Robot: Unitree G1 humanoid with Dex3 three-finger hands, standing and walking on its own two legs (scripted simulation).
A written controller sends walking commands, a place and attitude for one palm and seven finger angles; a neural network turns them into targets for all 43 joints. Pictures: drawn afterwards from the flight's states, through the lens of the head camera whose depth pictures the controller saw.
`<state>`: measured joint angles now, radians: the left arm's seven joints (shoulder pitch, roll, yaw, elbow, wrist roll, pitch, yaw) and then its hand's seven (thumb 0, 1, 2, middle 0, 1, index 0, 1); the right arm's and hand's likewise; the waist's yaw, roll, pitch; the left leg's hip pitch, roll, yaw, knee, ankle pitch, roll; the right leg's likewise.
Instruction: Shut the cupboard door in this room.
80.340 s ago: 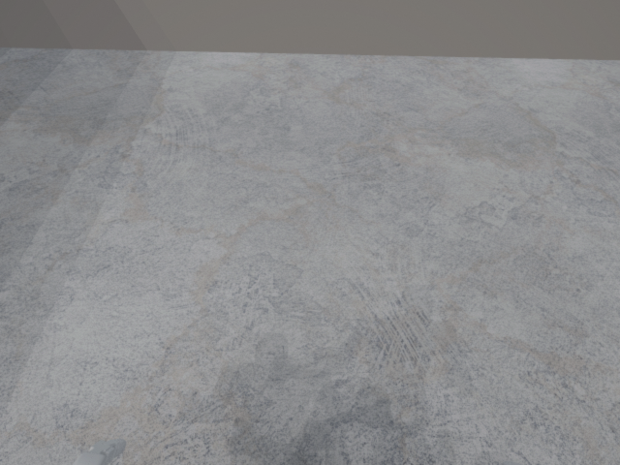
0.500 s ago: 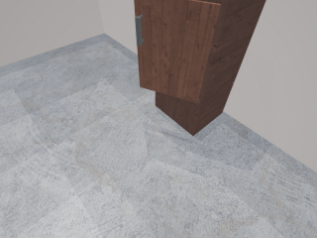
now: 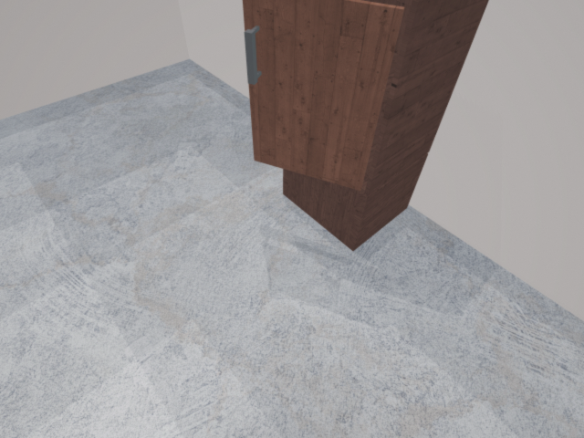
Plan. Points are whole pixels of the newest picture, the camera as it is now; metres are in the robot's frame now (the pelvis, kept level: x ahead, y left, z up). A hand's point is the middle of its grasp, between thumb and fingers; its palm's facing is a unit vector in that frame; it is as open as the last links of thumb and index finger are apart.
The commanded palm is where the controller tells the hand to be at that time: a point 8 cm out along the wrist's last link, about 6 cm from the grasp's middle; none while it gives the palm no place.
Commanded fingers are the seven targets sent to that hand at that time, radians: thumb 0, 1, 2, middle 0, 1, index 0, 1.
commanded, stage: walk to a spot facing it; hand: left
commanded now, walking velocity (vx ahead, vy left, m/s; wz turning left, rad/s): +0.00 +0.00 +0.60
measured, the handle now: (254, 55) +1.08 +0.16 +0.02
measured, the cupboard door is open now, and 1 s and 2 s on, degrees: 26 26 26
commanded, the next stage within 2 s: turn to face it in 1.50 s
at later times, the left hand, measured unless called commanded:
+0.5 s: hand out of the picture +0.02 +0.22 -0.20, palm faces +0.24 -0.95 -0.21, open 7.4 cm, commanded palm none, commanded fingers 0.00 0.90 0.90 -0.20 -0.30 -0.20 -0.30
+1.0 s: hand out of the picture +0.06 +0.18 -0.15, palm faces +0.53 -0.80 -0.27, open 7.4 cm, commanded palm none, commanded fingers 0.00 0.90 0.90 -0.20 -0.30 -0.20 -0.30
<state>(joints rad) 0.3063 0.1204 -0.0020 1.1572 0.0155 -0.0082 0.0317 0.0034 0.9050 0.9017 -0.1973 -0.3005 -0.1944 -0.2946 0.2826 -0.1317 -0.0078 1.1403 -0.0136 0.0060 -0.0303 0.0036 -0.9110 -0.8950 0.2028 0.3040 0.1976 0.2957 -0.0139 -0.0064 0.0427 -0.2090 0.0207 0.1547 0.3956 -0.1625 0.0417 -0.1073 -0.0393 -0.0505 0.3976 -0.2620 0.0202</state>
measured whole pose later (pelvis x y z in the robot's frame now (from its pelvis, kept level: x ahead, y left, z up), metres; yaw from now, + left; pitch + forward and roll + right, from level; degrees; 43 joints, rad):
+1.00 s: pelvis +0.11 -0.02 +0.00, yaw +34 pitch +2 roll +1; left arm 0.25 0.18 0.04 0.92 0.02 -0.03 0.00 0.00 0.90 0.90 -0.20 -0.30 -0.20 -0.29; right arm 0.26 -0.27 -0.09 0.97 -0.04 0.04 0.02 0.01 -0.91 -0.90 0.20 0.30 0.20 0.30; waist -0.03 0.04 0.03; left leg -0.58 -0.02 -0.03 1.15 -0.31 -0.01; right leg -0.18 -0.05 -0.10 0.45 -0.30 -0.01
